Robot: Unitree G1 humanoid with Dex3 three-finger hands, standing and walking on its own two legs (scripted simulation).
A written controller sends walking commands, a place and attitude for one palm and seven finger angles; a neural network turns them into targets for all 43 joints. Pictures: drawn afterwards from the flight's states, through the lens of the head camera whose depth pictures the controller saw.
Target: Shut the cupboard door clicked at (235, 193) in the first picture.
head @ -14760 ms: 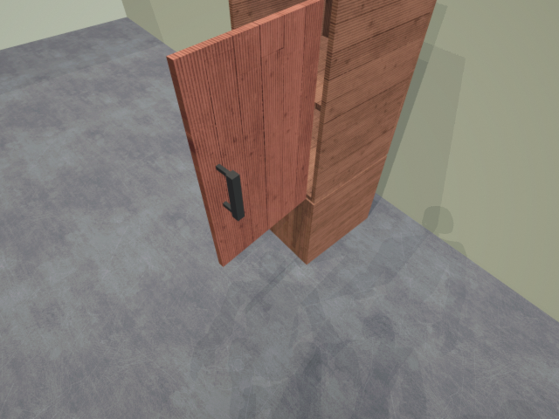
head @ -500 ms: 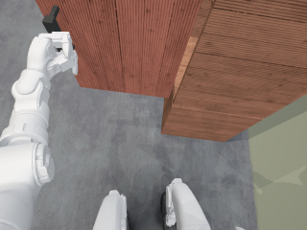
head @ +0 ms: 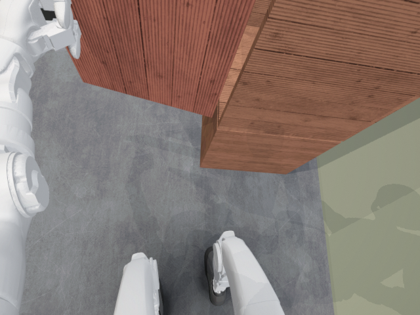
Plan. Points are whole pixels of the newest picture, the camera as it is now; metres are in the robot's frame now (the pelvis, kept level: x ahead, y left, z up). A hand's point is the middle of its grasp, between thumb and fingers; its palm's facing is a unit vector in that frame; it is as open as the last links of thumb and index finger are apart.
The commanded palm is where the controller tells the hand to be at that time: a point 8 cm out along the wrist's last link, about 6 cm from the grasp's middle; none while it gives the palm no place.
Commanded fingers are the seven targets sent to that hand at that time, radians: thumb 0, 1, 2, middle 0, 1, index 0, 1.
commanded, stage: push the door shut along its arc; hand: left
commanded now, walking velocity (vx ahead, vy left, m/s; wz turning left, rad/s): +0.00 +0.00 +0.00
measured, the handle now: out of the picture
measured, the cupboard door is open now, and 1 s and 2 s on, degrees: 80 73 73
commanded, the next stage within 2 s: pull the fist back off the door in 0.26 s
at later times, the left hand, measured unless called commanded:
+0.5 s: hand (102, 9) +0.63 +0.11 +0.07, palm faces -0.06 -1.00 +0.07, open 3.1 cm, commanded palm +0.60 +0.14 +0.08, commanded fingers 0.00 0.90 0.90 -1.30 -1.50 -1.30 -1.50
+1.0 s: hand (95, 56) +0.53 +0.12 +0.07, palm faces -0.08 -1.00 -0.02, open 3.1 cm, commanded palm +0.51 +0.16 +0.08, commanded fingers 0.00 0.90 0.90 -1.30 -1.50 -1.30 -1.50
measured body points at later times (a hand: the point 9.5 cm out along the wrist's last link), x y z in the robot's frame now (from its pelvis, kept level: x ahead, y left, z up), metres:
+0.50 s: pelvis +0.01 +0.00 +0.00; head +0.22 +0.01 +0.39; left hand +0.62 +0.17 +0.07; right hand -0.03 -0.24 -0.10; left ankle +0.00 +0.10 -0.61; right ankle +0.07 -0.13 -0.61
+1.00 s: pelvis +0.01 -0.01 +0.02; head +0.17 +0.01 +0.45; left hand +0.53 +0.18 +0.07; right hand +0.02 -0.29 -0.08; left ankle +0.00 +0.10 -0.61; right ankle +0.07 -0.14 -0.61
